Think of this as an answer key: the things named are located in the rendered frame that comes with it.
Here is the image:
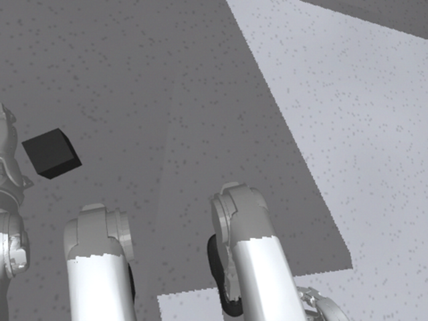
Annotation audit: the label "left robot hand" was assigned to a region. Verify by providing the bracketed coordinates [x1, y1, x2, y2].
[0, 103, 34, 190]

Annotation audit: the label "right robot foot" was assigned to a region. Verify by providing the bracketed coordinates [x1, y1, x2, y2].
[207, 234, 243, 317]

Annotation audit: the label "right robot hand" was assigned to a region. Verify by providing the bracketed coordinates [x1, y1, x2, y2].
[296, 286, 350, 321]

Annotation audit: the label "cube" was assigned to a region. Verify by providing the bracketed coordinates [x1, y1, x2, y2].
[22, 128, 82, 179]

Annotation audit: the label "left robot arm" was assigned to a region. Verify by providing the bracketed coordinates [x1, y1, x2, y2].
[0, 153, 30, 321]

